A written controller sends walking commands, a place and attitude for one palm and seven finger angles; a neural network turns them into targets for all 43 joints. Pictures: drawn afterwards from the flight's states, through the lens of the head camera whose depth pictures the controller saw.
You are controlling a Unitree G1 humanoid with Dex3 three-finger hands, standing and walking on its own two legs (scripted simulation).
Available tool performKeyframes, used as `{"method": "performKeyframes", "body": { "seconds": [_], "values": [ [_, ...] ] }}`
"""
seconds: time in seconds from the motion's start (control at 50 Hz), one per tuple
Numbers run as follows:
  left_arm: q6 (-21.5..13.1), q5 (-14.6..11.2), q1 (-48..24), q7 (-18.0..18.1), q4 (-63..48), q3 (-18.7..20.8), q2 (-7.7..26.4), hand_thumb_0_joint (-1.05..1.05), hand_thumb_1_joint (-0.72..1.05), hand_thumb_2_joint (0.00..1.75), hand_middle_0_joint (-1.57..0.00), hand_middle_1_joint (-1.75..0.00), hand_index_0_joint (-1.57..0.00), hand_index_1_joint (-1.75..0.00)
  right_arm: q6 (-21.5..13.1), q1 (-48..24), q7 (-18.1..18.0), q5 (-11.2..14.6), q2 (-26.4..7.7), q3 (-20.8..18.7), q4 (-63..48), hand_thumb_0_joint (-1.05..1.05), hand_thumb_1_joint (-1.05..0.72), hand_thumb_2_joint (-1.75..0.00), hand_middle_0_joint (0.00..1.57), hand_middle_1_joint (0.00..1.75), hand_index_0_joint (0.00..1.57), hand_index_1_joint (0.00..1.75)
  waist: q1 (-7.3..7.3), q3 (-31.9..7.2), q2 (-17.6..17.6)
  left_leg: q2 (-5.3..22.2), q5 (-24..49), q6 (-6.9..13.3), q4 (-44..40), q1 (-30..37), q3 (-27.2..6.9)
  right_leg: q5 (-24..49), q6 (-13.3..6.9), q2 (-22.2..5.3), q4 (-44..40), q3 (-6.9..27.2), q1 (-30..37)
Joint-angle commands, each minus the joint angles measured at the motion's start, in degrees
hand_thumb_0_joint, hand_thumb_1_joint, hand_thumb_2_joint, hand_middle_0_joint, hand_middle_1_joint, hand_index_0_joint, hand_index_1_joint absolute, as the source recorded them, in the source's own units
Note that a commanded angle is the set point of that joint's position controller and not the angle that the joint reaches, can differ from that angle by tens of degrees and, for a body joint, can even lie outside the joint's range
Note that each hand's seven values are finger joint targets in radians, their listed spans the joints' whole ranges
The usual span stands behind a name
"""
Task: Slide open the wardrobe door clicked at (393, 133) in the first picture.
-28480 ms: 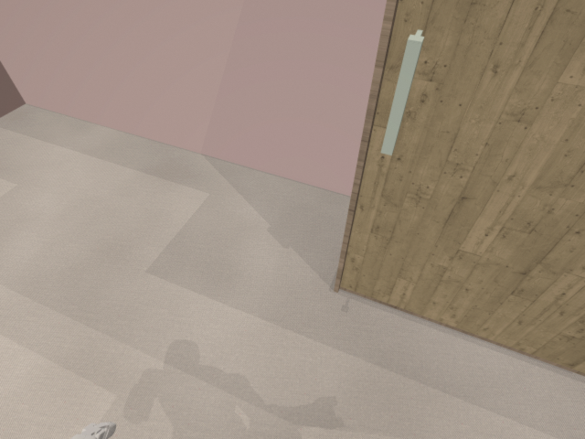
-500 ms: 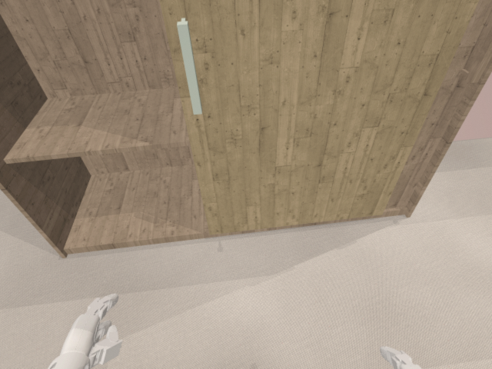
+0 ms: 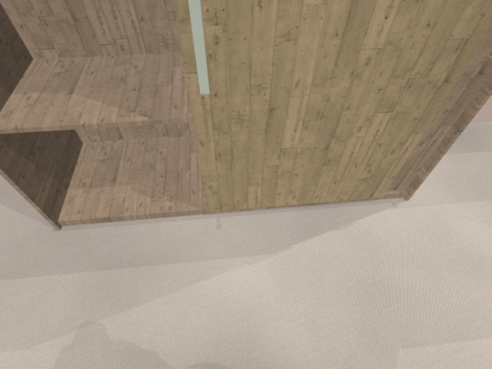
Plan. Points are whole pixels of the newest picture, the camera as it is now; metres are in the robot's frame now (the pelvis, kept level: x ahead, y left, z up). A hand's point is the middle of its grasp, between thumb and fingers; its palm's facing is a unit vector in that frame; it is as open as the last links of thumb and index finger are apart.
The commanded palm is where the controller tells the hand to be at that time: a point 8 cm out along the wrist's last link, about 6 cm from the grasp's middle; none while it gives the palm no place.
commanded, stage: let the arm hang, fingers relaxed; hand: left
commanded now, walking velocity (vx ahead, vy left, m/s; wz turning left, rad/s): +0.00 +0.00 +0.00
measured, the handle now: (199, 43) +0.81 +0.16 +0.10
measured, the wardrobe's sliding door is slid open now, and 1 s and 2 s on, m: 0.69 0.69 0.69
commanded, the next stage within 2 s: look to check the result in 0.42 s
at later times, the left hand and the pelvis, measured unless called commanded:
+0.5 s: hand out of the picture +0.07 +0.21 -0.18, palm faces -0.04 -0.97 -0.22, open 7.4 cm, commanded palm none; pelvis +0.02 +0.02 +0.00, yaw -1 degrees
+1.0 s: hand out of the picture +0.05 +0.20 -0.18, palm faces -0.04 -0.98 -0.20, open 7.4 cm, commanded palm none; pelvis +0.03 +0.02 +0.00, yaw -1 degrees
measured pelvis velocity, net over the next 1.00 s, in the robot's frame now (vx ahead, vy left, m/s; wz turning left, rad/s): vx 0.03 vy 0.02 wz -0.02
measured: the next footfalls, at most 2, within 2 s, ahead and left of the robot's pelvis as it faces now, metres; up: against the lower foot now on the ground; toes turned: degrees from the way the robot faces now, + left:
none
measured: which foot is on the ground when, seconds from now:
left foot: down 0.00-1.00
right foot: down 0.00-1.00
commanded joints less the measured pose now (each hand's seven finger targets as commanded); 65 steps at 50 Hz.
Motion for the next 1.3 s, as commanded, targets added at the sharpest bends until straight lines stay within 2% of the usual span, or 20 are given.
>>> {"method": "performKeyframes", "body": {
  "seconds": [0.0, 0.08, 0.14, 0.24, 0.3, 0.46, 0.56, 0.64, 0.7, 0.78, 0.82, 0.92, 1.0, 1.14, 1.2, 1.28],
  "values": [
    [-1.1, 0.1, 1.6, 0.4, -2.2, 0.7, 5.6, 0.00, 0.90, 0.90, -0.20, -0.30, -0.20, -0.30, -0.9, 1.8, -0.6, 0.1, -7.7, -1.6, -2.0, 0.00, -0.90, -0.90, 0.20, 0.30, 0.20, 0.30, 0.02, -4.2, 0.3, 6.2, 2.4, 0.8, -4.6, 2.6, -5.3, 2.3, -1.6, -5.0, -3.0, 4.0, -0.2],
    [-1.1, 0.2, 0.4, 0.4, -2.4, 0.7, 5.4, 0.00, 0.90, 0.90, -0.20, -0.30, -0.20, -0.30, -1.0, 0.7, -0.5, 0.0, -7.5, -1.5, -1.5, 0.00, -0.90, -0.90, 0.20, 0.30, 0.20, 0.30, -0.04, -3.2, -1.0, 6.2, 2.9, 0.8, -5.4, 2.9, -5.3, 2.5, -1.3, -5.0, -2.8, 4.0, -0.6],
    [-1.1, 0.3, -0.2, 0.5, -2.5, 0.7, 5.8, 0.00, 0.90, 0.90, -0.20, -0.30, -0.20, -0.30, -1.1, -0.2, -0.3, 0.0, -7.7, -1.5, -1.6, 0.00, -0.90, -0.90, 0.20, 0.30, 0.20, 0.30, 0.04, -2.4, -0.5, 6.0, 3.0, 0.7, -5.6, 3.0, -5.2, 2.6, -1.1, -5.2, -2.9, 4.0, -0.8],
    [-1.1, 0.3, -1.0, 0.5, -3.0, 0.9, 6.1, 0.00, 0.90, 0.90, -0.20, -0.30, -0.20, -0.30, -1.3, -0.7, -0.2, 0.0, -8.1, -1.5, -1.7, 0.00, -0.90, -0.90, 0.20, 0.30, 0.20, 0.30, -0.02, -3.1, 1.3, 6.2, 4.5, 0.7, -6.1, 3.6, -5.0, 3.6, -0.9, -5.2, -2.7, 3.8, 0.3],
    [-1.3, 0.4, -0.9, 0.4, -3.1, 1.0, 6.4, 0.00, 0.90, 0.90, -0.20, -0.30, -0.20, -0.30, -1.4, -0.9, -0.2, 0.1, -8.5, -1.6, -1.9, 0.00, -0.90, -0.90, 0.20, 0.30, 0.20, 0.30, 0.00, -3.4, -0.1, 6.1, 6.0, 0.8, -5.7, 4.4, -4.7, 4.8, -0.8, -5.4, -2.9, 3.8, 0.4],
    [-1.3, 0.2, -0.7, 0.5, -2.7, 0.9, 6.5, 0.00, 0.90, 0.90, -0.20, -0.30, -0.20, -0.30, -1.6, -0.5, -0.4, 0.1, -8.5, -1.5, -1.4, 0.00, -0.90, -0.90, 0.20, 0.30, 0.20, 0.30, -0.14, -4.3, 0.3, 6.1, 9.3, 0.9, -5.5, 6.4, -4.5, 6.6, -0.8, -5.6, -2.8, 3.8, 1.3],
    [-1.3, 0.1, -0.1, 0.5, -2.3, 0.7, 6.5, 0.00, 0.90, 0.90, -0.20, -0.30, -0.20, -0.30, -1.5, -0.2, -0.5, 0.2, -8.6, -1.5, -1.1, 0.00, -0.90, -0.90, 0.20, 0.30, 0.20, 0.30, -0.22, -4.1, -0.8, 6.0, 9.7, 1.0, -5.4, 6.9, -4.3, 7.3, -0.8, -5.8, -3.1, 3.8, 1.5],
    [-1.3, 0.1, 0.4, 0.6, -1.9, 0.6, 6.4, 0.00, 0.90, 0.90, -0.20, -0.30, -0.20, -0.30, -1.5, 0.0, -0.6, 0.3, -8.4, -1.4, -0.9, 0.00, -0.90, -0.90, 0.20, 0.30, 0.20, 0.30, -0.25, -3.6, -0.3, 6.0, 9.4, 1.0, -5.3, 6.8, -4.2, 7.2, -0.8, -5.9, -3.3, 3.9, 1.5],
    [-1.3, 0.1, 1.0, 0.7, -1.8, 0.7, 6.6, 0.00, 0.90, 0.90, -0.20, -0.30, -0.20, -0.30, -1.5, 0.1, -0.6, 0.4, -8.6, -1.5, -0.9, 0.00, -0.90, -0.90, 0.20, 0.30, 0.20, 0.30, -0.17, -4.6, -0.8, 6.0, 10.4, 1.1, -4.9, 7.6, -4.1, 7.9, -0.8, -5.9, -3.3, 3.8, 2.0],
    [-1.2, 0.1, 0.8, 0.7, -1.5, 0.5, 6.2, 0.00, 0.90, 0.90, -0.20, -0.30, -0.20, -0.30, -1.5, 0.4, -0.7, 0.2, -8.4, -1.4, -0.6, 0.00, -0.90, -0.90, 0.20, 0.30, 0.20, 0.30, -0.23, -2.8, 0.2, 5.9, 9.4, 1.0, -5.6, 6.6, -4.2, 7.0, -0.8, -5.8, -3.4, 3.7, 1.6],
    [-1.2, 0.1, 0.9, 0.7, -1.4, 0.5, 6.3, 0.00, 0.90, 0.90, -0.20, -0.30, -0.20, -0.30, -1.5, 0.5, -0.6, 0.3, -8.3, -1.4, -0.7, 0.00, -0.90, -0.90, 0.20, 0.30, 0.20, 0.30, -0.25, -3.7, -0.5, 5.9, 9.2, 1.0, -5.4, 6.9, -4.1, 7.0, -0.8, -5.9, -3.5, 3.7, 2.0],
    [-1.2, 0.1, 1.0, 0.7, -1.4, 0.5, 6.0, 0.00, 0.90, 0.90, -0.20, -0.30, -0.20, -0.30, -1.5, 0.2, -0.7, 0.3, -8.2, -1.3, -0.7, 0.00, -0.90, -0.90, 0.20, 0.30, 0.20, 0.30, -0.22, -2.5, -0.3, 5.8, 9.1, 1.0, -5.6, 6.6, -4.2, 6.7, -0.8, -5.9, -3.7, 3.7, 1.6],
    [-1.3, 0.1, 1.3, 0.7, -1.6, 0.7, 6.1, 0.00, 0.90, 0.90, -0.20, -0.30, -0.20, -0.30, -1.6, 0.4, -0.7, 0.3, -8.5, -1.4, -0.8, 0.00, -0.90, -0.90, 0.20, 0.30, 0.20, 0.30, -0.10, -3.6, -0.5, 5.8, 9.9, 1.1, -5.3, 7.1, -4.2, 7.2, -0.7, -5.9, -3.6, 3.5, 2.2],
    [-1.3, 0.1, 0.6, 0.7, -1.8, 0.6, 6.1, 0.00, 0.90, 0.90, -0.20, -0.30, -0.20, -0.30, -1.6, 0.4, -0.7, 0.2, -8.2, -1.4, -0.7, 0.00, -0.90, -0.90, 0.20, 0.30, 0.20, 0.30, -0.24, -2.8, 0.0, 5.8, 10.1, 0.9, -5.6, 6.7, -4.1, 7.8, -0.7, -6.0, -3.6, 3.5, 2.1],
    [-1.4, 0.1, 0.8, 0.7, -1.8, 0.7, 6.2, 0.00, 0.90, 0.90, -0.20, -0.30, -0.20, -0.30, -1.6, 0.4, -0.6, 0.3, -8.5, -1.5, -1.0, 0.00, -0.90, -0.90, 0.20, 0.30, 0.20, 0.30, -0.19, -3.4, -1.0, 5.9, 9.5, 1.0, -5.6, 7.0, -4.2, 7.3, -0.7, -5.8, -3.8, 3.6, 2.2],
    [-1.3, 0.0, 0.5, 0.6, -1.7, 0.6, 6.0, 0.00, 0.90, 0.90, -0.20, -0.30, -0.20, -0.30, -1.6, 0.4, -0.7, 0.2, -8.5, -1.4, -0.8, 0.00, -0.90, -0.90, 0.20, 0.30, 0.20, 0.30, -0.19, -2.7, 0.5, 5.8, 9.3, 1.0, -6.0, 6.9, -4.2, 6.7, -0.8, -5.8, -3.7, 3.6, 1.9]
  ]
}}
